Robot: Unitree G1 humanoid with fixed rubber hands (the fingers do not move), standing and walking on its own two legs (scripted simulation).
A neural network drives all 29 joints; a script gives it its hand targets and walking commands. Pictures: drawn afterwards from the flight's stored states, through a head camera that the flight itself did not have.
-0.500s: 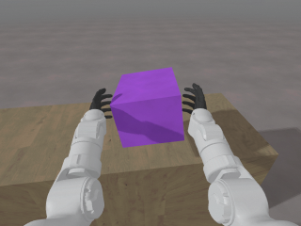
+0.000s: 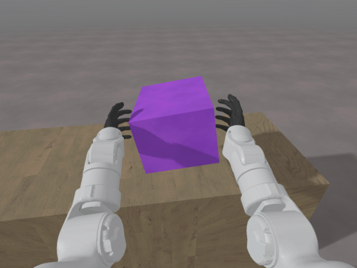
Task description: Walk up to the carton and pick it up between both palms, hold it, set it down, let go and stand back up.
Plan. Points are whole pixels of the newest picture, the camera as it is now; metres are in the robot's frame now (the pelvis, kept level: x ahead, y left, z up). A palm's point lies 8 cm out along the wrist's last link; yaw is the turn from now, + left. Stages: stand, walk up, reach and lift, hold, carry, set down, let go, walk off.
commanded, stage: hold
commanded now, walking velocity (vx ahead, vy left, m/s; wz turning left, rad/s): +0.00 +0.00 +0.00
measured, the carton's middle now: (176, 120) +0.51 -0.03 +0.15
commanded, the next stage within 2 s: none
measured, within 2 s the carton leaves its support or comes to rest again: neither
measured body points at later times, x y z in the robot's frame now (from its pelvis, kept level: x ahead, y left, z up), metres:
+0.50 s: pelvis -0.01 +0.00 +0.00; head -0.09 +0.00 +0.44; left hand +0.39 +0.13 +0.20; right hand +0.37 -0.16 +0.22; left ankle +0.04 +0.14 -0.74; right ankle +0.04 -0.13 -0.74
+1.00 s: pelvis -0.01 +0.00 +0.00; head -0.09 +0.00 +0.44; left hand +0.38 +0.13 +0.20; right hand +0.37 -0.16 +0.22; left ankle +0.04 +0.14 -0.74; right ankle +0.04 -0.13 -0.74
